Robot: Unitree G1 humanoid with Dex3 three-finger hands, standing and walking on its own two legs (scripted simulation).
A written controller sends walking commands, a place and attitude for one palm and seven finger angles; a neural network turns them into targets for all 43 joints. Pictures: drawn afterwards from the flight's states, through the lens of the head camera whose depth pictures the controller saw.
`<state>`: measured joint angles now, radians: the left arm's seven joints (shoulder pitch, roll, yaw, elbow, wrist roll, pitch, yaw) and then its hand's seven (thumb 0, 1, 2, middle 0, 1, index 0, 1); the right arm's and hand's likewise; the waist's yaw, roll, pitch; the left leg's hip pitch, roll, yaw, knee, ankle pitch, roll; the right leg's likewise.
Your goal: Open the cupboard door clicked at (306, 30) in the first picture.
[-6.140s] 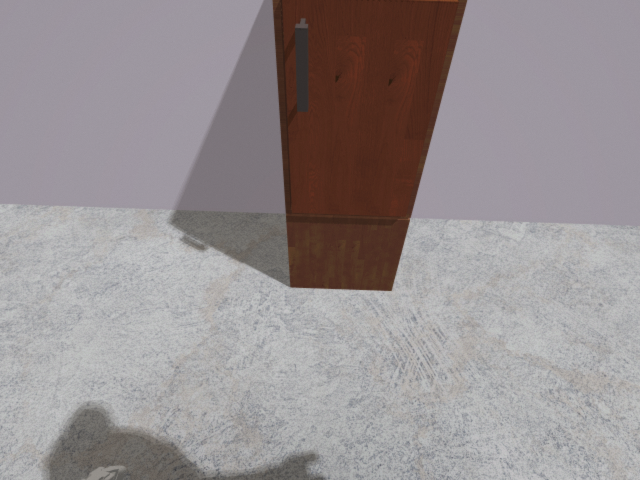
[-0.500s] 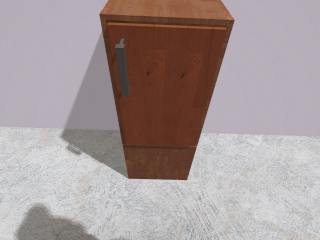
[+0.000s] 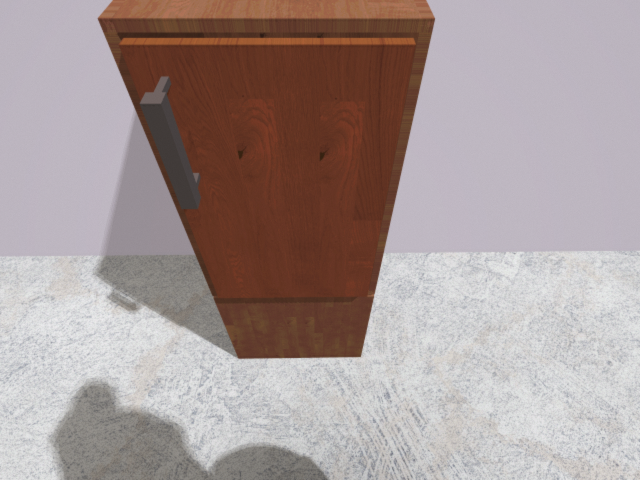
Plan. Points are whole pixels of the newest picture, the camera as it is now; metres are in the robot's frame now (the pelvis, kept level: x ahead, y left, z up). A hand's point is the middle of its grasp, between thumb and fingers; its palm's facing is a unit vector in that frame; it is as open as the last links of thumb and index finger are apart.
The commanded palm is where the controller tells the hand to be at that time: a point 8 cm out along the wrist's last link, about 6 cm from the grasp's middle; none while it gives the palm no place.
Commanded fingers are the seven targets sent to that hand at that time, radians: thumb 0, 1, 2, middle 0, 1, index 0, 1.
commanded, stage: come to a stop and stand still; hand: left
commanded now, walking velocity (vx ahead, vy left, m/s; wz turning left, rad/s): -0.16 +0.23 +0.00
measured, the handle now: (178, 147) +0.51 +0.22 +0.13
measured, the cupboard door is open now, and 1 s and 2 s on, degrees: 0 0 0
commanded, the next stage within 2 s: look again from close up in 1.14 s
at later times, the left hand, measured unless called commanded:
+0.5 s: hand out of the picture -0.01 +0.21 -0.17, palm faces +0.07 -0.98 -0.18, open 7.3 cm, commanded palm none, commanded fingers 0.00 0.90 0.90 -0.20 -0.30 -0.20 -0.30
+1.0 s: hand out of the picture -0.08 +0.15 -0.16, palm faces +0.04 -0.99 -0.13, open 7.3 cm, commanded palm none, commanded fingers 0.00 0.90 0.90 -0.20 -0.30 -0.20 -0.30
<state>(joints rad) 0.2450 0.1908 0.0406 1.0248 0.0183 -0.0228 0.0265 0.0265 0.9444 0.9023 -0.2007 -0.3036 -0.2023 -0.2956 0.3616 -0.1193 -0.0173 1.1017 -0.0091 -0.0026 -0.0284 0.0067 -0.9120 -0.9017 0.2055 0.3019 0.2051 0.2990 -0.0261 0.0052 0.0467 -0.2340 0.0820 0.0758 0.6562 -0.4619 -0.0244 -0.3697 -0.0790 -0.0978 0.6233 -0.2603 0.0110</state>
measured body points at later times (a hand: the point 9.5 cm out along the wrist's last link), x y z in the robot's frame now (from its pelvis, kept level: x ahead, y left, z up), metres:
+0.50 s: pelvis -0.04 +0.03 +0.01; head -0.03 +0.04 +0.46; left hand -0.02 +0.26 -0.15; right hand +0.02 -0.20 -0.13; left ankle -0.02 +0.10 -0.72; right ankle -0.08 -0.09 -0.69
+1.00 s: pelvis -0.06 +0.00 +0.02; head -0.06 +0.01 +0.47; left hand -0.08 +0.20 -0.15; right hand -0.10 -0.20 -0.14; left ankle -0.02 +0.10 -0.72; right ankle -0.09 -0.09 -0.72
